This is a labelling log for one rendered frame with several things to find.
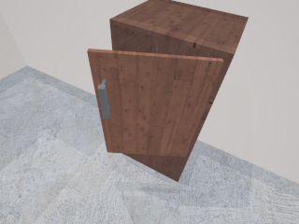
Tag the cupboard door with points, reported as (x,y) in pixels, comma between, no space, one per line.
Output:
(155,100)

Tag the handle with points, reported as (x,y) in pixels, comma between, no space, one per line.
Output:
(102,93)

